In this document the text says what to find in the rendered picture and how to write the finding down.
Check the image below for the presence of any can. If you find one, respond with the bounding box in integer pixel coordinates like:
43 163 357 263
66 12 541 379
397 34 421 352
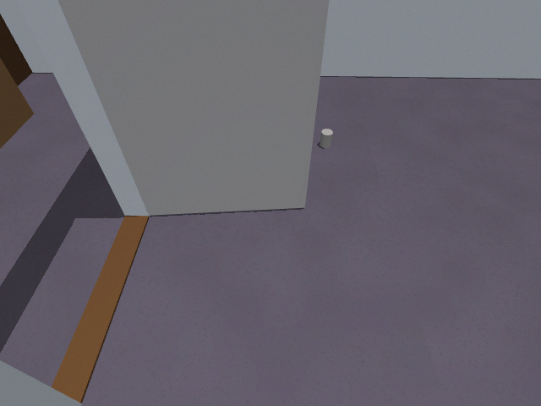
320 129 333 148

